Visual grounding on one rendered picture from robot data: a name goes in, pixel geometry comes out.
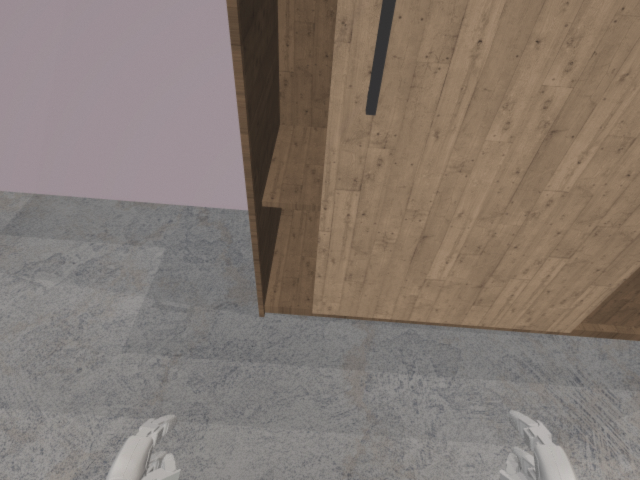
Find wardrobe door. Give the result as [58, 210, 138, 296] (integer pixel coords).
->
[312, 0, 640, 333]
[582, 267, 640, 327]

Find left robot hand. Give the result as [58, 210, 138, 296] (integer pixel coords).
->
[106, 415, 181, 480]

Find handle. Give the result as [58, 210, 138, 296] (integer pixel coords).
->
[366, 0, 396, 115]

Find right robot hand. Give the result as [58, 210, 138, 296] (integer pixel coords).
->
[499, 410, 578, 480]

